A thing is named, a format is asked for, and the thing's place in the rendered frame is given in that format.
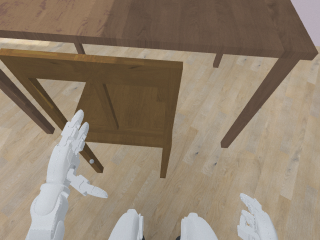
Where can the robot left forearm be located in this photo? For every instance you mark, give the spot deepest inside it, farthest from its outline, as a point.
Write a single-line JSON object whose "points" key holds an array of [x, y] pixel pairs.
{"points": [[48, 211]]}

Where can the chair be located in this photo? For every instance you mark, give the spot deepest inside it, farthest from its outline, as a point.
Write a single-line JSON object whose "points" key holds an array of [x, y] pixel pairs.
{"points": [[125, 101]]}

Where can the right robot hand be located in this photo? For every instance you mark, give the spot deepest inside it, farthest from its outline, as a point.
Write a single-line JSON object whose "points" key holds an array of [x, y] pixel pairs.
{"points": [[260, 225]]}

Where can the table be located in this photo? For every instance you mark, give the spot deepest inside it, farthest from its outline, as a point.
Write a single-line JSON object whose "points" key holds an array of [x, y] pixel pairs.
{"points": [[258, 28]]}

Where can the robot thigh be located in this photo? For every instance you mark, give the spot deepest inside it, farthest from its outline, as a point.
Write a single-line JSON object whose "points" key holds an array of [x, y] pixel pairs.
{"points": [[129, 227], [196, 228]]}

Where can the robot left thigh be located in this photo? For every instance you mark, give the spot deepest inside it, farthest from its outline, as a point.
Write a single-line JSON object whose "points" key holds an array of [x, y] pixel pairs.
{"points": [[129, 227]]}

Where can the left robot hand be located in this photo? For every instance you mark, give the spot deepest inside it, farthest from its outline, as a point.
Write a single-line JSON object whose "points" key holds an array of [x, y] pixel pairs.
{"points": [[66, 154]]}

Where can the robot right thigh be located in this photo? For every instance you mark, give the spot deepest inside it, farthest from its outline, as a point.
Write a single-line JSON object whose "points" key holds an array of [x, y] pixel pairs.
{"points": [[196, 228]]}

